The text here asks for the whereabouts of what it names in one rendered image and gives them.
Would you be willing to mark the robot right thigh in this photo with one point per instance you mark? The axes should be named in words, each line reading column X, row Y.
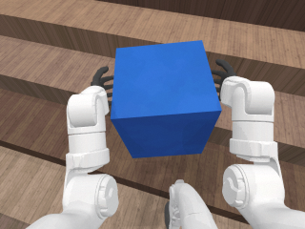
column 193, row 212

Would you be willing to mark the robot right upper arm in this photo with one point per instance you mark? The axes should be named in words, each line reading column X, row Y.
column 257, row 192

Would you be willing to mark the right robot forearm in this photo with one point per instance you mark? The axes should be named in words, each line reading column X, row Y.
column 253, row 114

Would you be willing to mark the robot left hand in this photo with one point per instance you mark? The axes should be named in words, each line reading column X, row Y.
column 97, row 80

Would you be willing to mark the carton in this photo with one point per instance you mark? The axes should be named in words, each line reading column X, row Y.
column 164, row 101

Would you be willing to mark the robot right shin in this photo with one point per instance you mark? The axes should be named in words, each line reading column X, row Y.
column 175, row 220

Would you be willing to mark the robot left upper arm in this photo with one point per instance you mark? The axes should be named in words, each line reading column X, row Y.
column 88, row 200

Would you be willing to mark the robot right hand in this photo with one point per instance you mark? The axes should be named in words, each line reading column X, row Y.
column 229, row 72

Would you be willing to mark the left robot forearm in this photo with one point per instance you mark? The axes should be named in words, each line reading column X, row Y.
column 86, row 126

